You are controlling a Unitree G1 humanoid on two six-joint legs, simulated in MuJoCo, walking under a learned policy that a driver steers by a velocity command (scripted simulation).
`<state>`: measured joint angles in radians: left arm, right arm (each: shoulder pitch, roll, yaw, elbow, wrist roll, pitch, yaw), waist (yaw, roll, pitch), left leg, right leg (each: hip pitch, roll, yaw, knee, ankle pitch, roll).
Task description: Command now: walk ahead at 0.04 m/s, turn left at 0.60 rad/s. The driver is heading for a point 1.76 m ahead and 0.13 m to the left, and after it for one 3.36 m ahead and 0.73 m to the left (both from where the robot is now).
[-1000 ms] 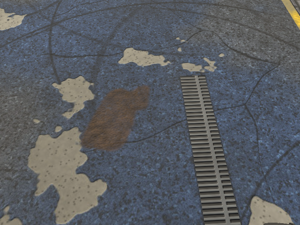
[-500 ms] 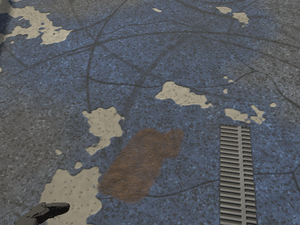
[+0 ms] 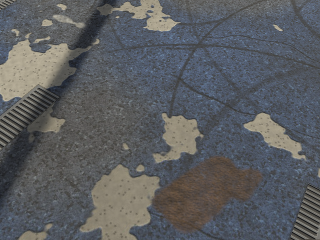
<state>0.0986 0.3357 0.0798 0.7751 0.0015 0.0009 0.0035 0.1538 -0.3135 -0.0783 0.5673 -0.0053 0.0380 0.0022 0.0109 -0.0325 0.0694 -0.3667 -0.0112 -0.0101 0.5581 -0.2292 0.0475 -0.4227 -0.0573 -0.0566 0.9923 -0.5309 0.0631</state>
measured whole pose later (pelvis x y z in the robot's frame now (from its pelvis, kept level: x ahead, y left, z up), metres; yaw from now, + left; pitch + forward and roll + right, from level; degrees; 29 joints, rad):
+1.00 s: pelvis +0.00 +0.01 +0.00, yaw +22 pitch -1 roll +0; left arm 0.19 0.29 0.03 0.83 0.01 0.01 0.00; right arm 0.12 -0.21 -0.01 0.70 -0.02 0.01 0.00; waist 0.03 -0.02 0.03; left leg -0.21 -0.05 -0.03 0.50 -0.28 0.03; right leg -0.21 -0.06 0.00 0.51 -0.27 0.05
